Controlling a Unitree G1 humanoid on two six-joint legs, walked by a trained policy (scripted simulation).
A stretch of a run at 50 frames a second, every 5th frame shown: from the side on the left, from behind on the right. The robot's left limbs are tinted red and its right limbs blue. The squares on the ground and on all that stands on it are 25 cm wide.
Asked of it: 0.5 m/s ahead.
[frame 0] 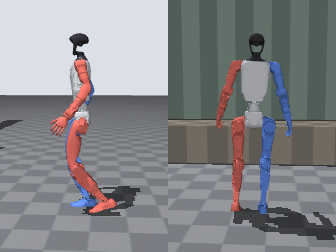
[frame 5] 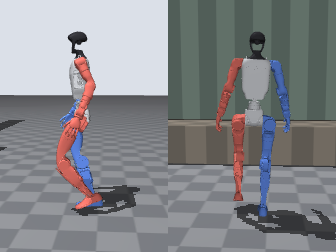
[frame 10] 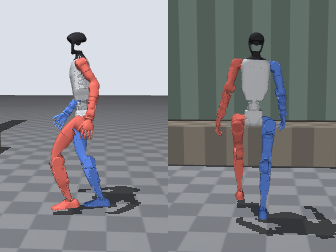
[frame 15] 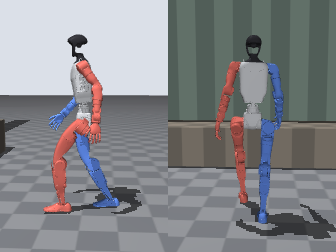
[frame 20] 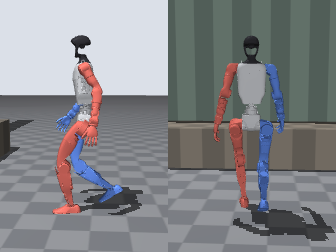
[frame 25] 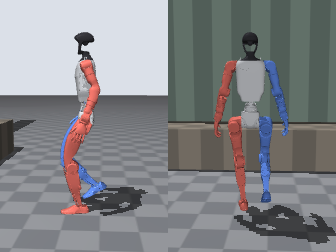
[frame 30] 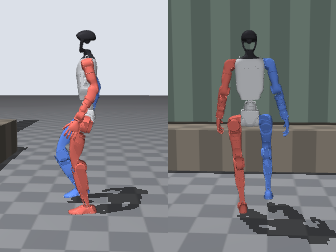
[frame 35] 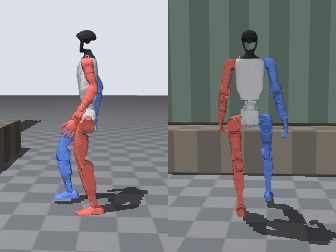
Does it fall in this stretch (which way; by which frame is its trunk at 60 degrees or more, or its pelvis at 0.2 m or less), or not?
no
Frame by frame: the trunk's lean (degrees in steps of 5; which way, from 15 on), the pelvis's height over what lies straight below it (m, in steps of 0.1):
0: 5, 0.8
5: 5, 0.8
10: 5, 0.8
15: 5, 0.8
20: 5, 0.7
25: 0, 0.8
30: 0, 0.8
35: 0, 0.8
